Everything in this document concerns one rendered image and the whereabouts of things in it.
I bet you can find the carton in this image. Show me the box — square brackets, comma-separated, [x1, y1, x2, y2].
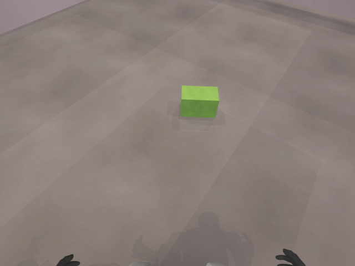
[181, 85, 219, 118]

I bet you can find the right robot hand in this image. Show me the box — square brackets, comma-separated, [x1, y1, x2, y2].
[276, 249, 306, 266]

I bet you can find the left robot hand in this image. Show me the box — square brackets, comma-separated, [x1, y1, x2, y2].
[56, 254, 80, 266]

